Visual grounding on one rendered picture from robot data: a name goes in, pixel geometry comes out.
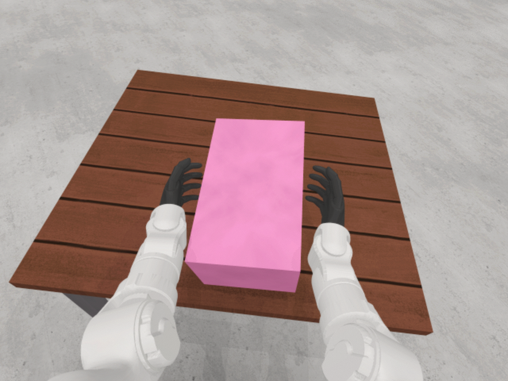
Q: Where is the left robot forearm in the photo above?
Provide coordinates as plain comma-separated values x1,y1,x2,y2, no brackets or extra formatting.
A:
81,204,187,363

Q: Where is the right robot hand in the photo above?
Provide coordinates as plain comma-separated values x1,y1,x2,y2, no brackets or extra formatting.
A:
305,165,344,226

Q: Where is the right robot forearm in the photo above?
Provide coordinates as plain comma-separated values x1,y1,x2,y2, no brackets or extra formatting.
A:
308,223,401,348

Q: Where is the robot left upper arm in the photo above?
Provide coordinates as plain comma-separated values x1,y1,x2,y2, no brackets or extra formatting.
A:
47,299,180,381

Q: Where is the robot right upper arm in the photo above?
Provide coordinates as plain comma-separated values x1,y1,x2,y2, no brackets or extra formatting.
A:
322,323,423,381

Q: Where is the table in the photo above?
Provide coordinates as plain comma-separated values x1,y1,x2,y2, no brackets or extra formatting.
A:
9,70,433,336

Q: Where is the left robot hand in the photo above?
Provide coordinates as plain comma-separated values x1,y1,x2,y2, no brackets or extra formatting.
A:
160,158,202,207

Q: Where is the carton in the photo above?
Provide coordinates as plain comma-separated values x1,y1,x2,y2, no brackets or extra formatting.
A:
185,118,305,293

